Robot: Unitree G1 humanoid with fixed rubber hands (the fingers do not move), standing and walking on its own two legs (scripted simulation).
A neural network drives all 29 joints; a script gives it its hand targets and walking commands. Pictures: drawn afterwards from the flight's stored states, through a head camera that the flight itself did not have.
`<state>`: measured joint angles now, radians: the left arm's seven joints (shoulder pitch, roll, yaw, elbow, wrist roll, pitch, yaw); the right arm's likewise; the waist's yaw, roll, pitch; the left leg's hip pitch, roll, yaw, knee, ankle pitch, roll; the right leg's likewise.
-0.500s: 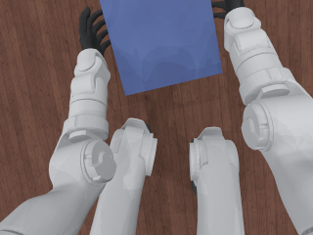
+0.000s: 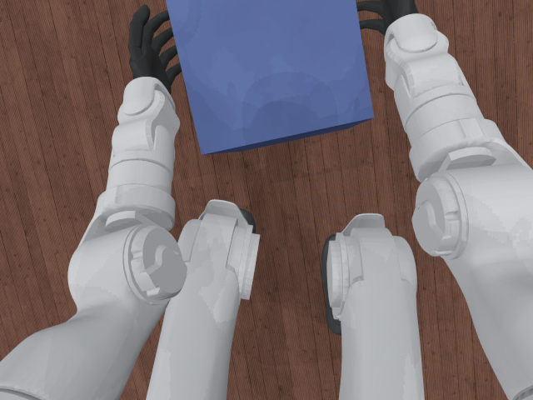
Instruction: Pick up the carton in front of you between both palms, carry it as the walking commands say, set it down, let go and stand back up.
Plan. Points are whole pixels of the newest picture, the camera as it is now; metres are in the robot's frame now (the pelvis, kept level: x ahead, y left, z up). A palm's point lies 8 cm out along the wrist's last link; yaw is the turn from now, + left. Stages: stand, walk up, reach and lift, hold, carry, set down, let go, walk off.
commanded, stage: set down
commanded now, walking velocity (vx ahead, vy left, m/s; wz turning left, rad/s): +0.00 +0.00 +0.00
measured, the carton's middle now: (277, 73) +0.50 +0.02 -0.26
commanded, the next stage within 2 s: let go in 1.40 s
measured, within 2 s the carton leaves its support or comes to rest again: neither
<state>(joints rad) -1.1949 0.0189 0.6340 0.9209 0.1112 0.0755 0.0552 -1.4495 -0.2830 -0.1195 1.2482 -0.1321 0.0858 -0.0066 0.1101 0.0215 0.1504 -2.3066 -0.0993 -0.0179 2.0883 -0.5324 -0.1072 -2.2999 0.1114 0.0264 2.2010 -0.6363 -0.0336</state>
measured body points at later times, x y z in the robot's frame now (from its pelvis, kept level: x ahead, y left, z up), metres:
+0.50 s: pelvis -0.02 +0.01 +0.00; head +0.34 -0.03 +0.27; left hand +0.46 +0.23 -0.17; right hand +0.55 -0.16 -0.17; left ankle +0.13 +0.13 -0.35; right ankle +0.08 -0.10 -0.35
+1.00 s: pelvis +0.00 +0.01 +0.12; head +0.31 -0.01 +0.44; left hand +0.45 +0.22 +0.00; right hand +0.56 -0.16 +0.00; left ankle +0.12 +0.13 -0.35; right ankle +0.08 -0.10 -0.35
